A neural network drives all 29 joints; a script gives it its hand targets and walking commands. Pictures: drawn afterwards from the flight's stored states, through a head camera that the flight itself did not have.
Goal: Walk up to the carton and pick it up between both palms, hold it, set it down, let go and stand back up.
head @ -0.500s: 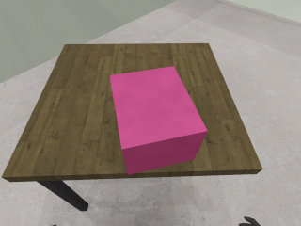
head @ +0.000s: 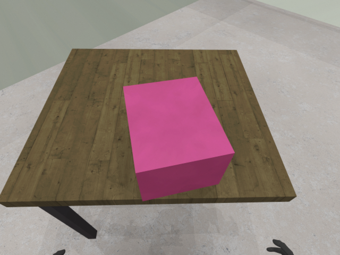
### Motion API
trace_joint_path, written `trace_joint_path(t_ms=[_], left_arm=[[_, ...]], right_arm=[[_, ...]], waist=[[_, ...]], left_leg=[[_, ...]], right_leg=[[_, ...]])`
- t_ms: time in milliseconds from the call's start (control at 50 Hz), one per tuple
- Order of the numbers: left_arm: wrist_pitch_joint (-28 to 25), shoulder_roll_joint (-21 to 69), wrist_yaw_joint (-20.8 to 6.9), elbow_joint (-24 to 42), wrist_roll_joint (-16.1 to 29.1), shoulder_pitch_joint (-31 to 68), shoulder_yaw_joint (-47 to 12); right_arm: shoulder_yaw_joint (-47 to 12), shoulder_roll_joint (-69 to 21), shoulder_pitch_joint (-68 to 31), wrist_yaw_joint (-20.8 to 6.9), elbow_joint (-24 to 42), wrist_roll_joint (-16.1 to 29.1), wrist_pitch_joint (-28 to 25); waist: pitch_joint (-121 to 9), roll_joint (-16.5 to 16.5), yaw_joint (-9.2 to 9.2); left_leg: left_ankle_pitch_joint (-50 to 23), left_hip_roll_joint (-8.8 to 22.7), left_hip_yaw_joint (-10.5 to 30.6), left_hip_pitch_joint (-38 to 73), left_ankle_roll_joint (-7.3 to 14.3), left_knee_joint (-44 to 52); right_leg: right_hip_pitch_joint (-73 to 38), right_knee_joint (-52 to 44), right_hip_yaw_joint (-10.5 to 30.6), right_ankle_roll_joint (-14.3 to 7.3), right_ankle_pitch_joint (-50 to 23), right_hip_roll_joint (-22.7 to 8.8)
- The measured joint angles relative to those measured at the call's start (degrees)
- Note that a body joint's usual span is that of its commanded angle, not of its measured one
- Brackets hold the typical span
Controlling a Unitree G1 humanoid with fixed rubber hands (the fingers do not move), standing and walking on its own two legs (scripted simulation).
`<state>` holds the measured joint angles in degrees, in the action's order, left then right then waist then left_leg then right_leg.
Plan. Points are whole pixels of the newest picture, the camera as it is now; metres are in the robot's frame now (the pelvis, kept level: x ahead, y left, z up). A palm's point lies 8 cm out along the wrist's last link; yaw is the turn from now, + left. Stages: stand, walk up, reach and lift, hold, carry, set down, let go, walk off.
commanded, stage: walk up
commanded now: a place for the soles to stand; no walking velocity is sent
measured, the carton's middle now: (171, 135) +0.41 +0.00 +0.00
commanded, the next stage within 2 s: reach and lift in 0.18 s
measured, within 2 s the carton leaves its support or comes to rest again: neither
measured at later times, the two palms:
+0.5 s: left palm (84, 228) +0.19 +0.22 -0.10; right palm (284, 244) +0.15 -0.28 -0.11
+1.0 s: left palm out of the picture +0.12 +0.23 -0.05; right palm out of the picture +0.12 -0.27 -0.07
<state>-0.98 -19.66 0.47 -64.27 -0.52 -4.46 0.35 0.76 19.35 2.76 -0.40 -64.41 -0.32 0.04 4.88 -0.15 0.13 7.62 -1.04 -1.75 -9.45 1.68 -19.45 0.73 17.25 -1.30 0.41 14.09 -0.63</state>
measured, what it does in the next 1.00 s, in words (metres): shifts its weight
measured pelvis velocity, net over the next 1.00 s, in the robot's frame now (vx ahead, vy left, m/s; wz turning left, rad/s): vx -0.02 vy -0.05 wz -0.02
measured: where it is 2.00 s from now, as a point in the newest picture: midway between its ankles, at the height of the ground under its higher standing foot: outside the picture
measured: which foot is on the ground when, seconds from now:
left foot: down 0.00-1.00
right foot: down 0.00-1.00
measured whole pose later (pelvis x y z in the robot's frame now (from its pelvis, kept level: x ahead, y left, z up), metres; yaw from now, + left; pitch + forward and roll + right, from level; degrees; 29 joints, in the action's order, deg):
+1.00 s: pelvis -0.02 -0.05 -0.01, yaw -1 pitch -6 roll +2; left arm 20.8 -16.7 1.1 -15.3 2.9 -15.6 6.5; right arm 1.4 10.6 17.6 -2.2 -24.6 2.4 2.9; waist 4.7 -2.6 1.5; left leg 6.2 1.4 -1.6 -7.3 -1.8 -19.6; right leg 2.6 25.4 -1.6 -3.0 16.9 1.6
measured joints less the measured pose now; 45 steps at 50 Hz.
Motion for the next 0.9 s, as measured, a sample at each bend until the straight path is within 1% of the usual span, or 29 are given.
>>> trace_joint_path(t_ms=[200, 220, 260, 300, 320, 360, 380, 420, 480, 520, 600, 680, 800, 900], left_arm=[[0.2, 0.0, 0.0, -0.1, 0.1, -0.7, 0.0], [2.9, 0.1, 0.1, 2.3, 0.1, -1.1, 0.9], [11.0, -0.2, 1.3, 10.6, 0.7, -0.8, 2.2], [17.8, -0.7, 2.0, 18.1, 0.6, 1.4, 2.8], [20.3, -0.8, 2.0, 21.3, 0.0, 2.7, 2.9], [24.3, -0.3, 1.6, 27.3, -1.8, 4.8, 2.9], [25.7, 0.3, 1.3, 30.1, -2.6, 5.5, 3.0], [27.4, 2.0, 0.7, 35.7, -3.8, 5.5, 3.3], [28.0, 4.7, -0.1, 41.7, -4.5, 3.4, 3.3], [27.8, 6.0, -0.3, 43.5, -4.5, 1.6, 3.4], [27.5, 6.5, -0.1, 42.6, -5.2, -1.2, 4.8], [27.0, 5.1, 0.5, 41.4, -4.6, -4.0, 7.6], [23.8, 2.1, 0.4, 43.8, -1.6, -8.4, 9.4], [22.5, 1.6, 0.2, 46.0, 1.0, -9.9, 8.2]], right_arm=[[0.1, 0.2, 0.2, -0.1, 0.4, -0.1, 0.1], [1.0, 0.0, -0.1, -0.3, 0.2, -1.1, -0.9], [3.3, -1.2, -1.9, -1.9, 1.3, -3.3, -2.7], [4.5, -2.5, -4.3, -3.7, 3.5, -4.0, -3.4], [4.5, -3.1, -5.3, -4.2, 4.7, -3.8, -3.6], [3.8, -4.0, -6.9, -4.8, 6.9, -2.7, -3.8], [3.4, -4.3, -7.3, -5.1, 7.9, -1.9, -3.9], [2.8, -4.6, -7.1, -5.2, 9.9, 0.0, -4.3], [2.3, -4.2, -4.8, -5.0, 12.5, 2.4, -4.9], [1.8, -3.3, -2.8, -4.7, 13.7, 3.3, -4.9], [0.4, -0.5, 1.0, -4.1, 16.9, 3.4, -3.9], [0.2, 0.7, 4.0, -3.7, 22.0, 2.9, -2.4], [-0.4, -2.2, 8.2, -3.0, 28.9, 3.5, -0.9], [0.1, -6.3, 11.6, -2.3, 33.7, 3.1, 1.2]], waist=[[0.1, 0.1, 0.15], [-0.5, 0.0, 0.34], [0.4, -0.8, 0.56], [2.9, -1.8, 0.77], [4.0, -2.1, 0.76], [5.7, -2.3, 0.58], [6.4, -2.2, 0.49], [7.2, -1.7, 0.11], [6.6, -1.4, -0.27], [5.3, -1.6, -0.12], [2.7, -2.6, 0.5], [1.8, -3.6, 1.0], [0.6, -4.7, 1.53], [0.5, -4.0, 1.85]], left_leg=[[0.2, 0.0, 0.0, -0.1, -0.1, 0.1], [0.6, 0.0, -0.2, -1.5, -0.4, -1.1], [2.6, 0.1, -0.8, -4.9, -0.7, -5.7], [4.6, 0.4, -1.2, -7.4, -0.7, -10.5], [5.5, 0.6, -1.2, -8.5, -0.7, -12.5], [6.9, 1.5, -0.9, -10.1, -1.0, -15.7], [7.3, 2.0, -0.6, -10.5, -1.3, -16.7], [7.9, 2.9, -0.1, -10.3, -1.8, -17.6], [7.6, 3.6, 0.1, -8.4, -2.2, -16.2], [6.9, 3.7, -0.1, -6.8, -2.4, -14.2], [5.0, 3.1, -0.6, -3.6, -2.7, -9.8], [3.2, 2.7, -0.5, -1.1, -3.1, -6.5], [0.9, 2.5, 0.5, 0.8, -3.8, -3.1], [-0.4, 2.5, 0.8, 2.0, -3.9, -1.4]], right_leg=[[0.0, -0.2, 0.0, 0.0, 0.1, 0.0], [1.9, 1.7, 0.2, -0.1, 0.8, -0.1], [6.4, 8.6, 0.7, -0.2, 3.8, -0.2], [9.5, 14.2, 1.0, -0.4, 5.7, -0.2], [10.5, 16.2, 1.0, -0.5, 6.7, 0.0], [11.6, 18.5, 0.8, -0.9, 8.1, 0.8], [11.6, 18.7, 0.6, -0.7, 7.9, 1.3], [10.7, 17.9, 0.2, -1.2, 7.8, 2.2], [8.2, 15.1, 0.1, -1.8, 6.8, 3.1], [6.9, 13.4, 0.3, -1.9, 6.1, 3.1], [5.1, 11.7, 0.7, -2.3, 5.5, 2.6], [3.7, 11.2, 0.5, -2.9, 5.4, 2.3], [2.5, 10.0, -0.5, -3.6, 4.6, 2.3], [1.6, 8.9, -0.8, -3.7, 3.7, 2.4]])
